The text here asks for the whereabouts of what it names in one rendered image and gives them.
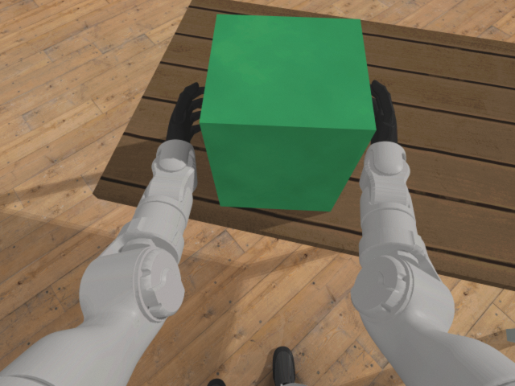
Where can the right robot hand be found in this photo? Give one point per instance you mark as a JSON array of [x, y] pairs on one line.
[[384, 114]]

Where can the robot left upper arm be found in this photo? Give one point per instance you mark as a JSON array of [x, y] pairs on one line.
[[125, 299]]

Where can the table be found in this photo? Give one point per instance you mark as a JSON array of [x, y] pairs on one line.
[[454, 103]]

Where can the right robot forearm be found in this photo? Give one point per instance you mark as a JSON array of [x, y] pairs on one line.
[[386, 211]]

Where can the left robot hand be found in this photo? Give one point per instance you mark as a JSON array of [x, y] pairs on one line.
[[180, 125]]

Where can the robot right upper arm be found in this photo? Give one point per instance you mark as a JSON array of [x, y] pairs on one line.
[[408, 314]]

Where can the left robot forearm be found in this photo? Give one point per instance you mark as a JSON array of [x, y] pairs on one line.
[[163, 211]]

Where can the carton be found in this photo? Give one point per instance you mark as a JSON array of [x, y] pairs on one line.
[[287, 111]]

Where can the robot right foot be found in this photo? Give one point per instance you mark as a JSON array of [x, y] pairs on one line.
[[283, 366]]

